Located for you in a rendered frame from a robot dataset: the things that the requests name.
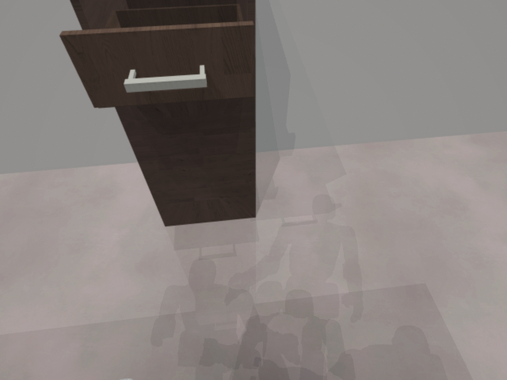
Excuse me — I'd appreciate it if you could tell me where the cabinet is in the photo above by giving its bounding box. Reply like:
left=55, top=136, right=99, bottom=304
left=70, top=0, right=256, bottom=226

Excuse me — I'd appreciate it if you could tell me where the drawer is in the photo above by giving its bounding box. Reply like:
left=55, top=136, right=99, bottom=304
left=59, top=4, right=254, bottom=108

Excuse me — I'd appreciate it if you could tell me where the handle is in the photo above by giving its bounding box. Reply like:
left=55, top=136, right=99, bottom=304
left=124, top=65, right=207, bottom=93

